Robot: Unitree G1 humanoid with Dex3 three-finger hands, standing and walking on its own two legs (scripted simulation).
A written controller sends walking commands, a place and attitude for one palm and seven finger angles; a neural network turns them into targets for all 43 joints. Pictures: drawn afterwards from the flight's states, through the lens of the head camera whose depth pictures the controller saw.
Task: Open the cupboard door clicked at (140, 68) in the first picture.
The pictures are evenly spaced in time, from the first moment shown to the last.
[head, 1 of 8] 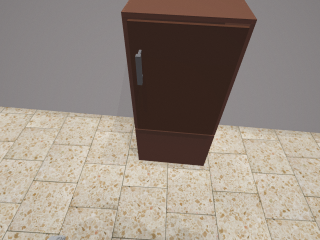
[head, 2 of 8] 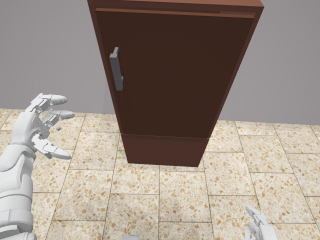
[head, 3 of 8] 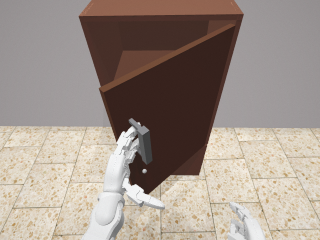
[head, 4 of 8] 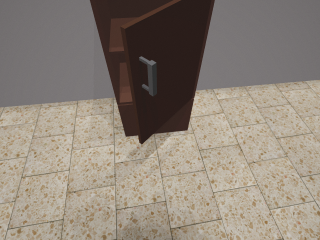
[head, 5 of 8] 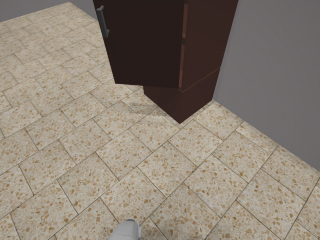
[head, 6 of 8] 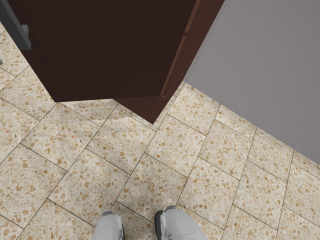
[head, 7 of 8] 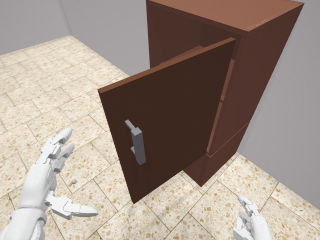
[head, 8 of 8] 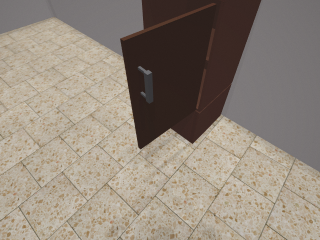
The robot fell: no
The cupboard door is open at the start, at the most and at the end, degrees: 0 86 84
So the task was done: yes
